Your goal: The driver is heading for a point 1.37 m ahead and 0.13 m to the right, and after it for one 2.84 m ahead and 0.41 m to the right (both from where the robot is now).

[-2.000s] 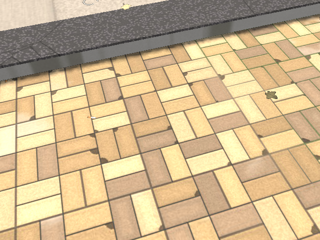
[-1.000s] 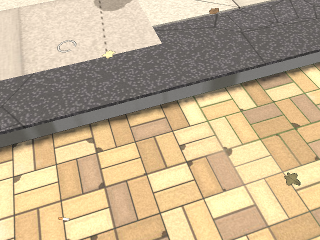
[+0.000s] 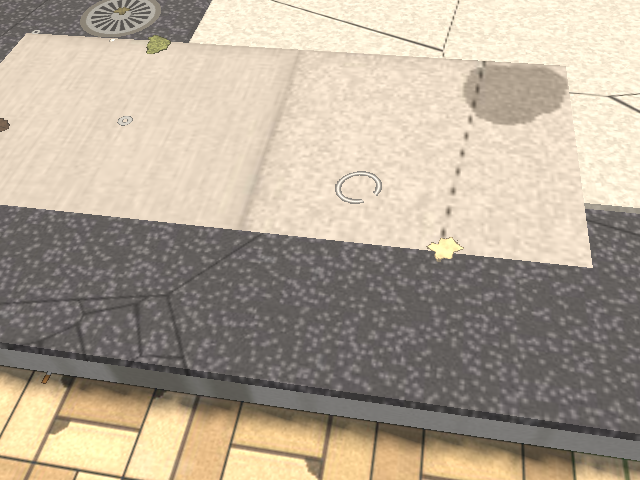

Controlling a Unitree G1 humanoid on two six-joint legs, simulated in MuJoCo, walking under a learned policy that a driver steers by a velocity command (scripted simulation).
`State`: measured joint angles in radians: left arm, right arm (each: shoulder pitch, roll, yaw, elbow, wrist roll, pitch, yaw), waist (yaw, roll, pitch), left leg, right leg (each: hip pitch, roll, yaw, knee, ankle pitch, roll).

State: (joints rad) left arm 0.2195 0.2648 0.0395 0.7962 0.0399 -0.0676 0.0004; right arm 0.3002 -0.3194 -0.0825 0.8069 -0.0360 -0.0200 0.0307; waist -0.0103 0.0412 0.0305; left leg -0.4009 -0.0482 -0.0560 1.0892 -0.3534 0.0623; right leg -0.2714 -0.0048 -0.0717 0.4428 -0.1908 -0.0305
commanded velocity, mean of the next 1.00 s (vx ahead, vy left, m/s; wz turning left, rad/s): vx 0.50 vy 0.00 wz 0.11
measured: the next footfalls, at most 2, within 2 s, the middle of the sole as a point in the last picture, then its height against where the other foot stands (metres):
left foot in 0.32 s outside the picture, level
right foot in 0.96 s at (375, 332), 0.10 m higher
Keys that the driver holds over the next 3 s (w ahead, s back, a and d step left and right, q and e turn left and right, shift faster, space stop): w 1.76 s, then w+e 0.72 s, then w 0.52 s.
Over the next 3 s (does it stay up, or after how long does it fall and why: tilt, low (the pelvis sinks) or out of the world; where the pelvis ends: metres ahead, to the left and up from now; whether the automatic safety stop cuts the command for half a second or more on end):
stays up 1.71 -0.14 0.10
